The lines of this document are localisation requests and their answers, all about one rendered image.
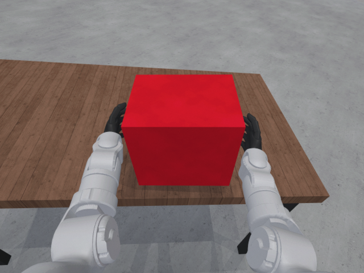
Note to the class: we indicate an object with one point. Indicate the left robot upper arm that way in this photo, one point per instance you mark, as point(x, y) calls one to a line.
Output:
point(82, 245)

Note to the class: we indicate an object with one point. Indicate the left robot hand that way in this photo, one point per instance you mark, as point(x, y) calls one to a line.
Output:
point(115, 119)

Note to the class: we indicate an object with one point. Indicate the table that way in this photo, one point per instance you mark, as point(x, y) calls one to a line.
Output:
point(51, 114)

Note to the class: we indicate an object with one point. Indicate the right robot hand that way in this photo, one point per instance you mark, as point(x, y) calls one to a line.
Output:
point(252, 136)

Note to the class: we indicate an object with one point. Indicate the right robot upper arm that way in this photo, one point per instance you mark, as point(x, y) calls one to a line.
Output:
point(272, 249)

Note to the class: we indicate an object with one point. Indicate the robot left forearm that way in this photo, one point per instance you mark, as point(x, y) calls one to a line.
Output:
point(100, 180)

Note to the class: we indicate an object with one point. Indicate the carton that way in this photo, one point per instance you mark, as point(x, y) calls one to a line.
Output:
point(183, 129)

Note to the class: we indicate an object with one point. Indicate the robot right forearm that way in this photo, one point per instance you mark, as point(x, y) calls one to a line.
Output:
point(261, 195)

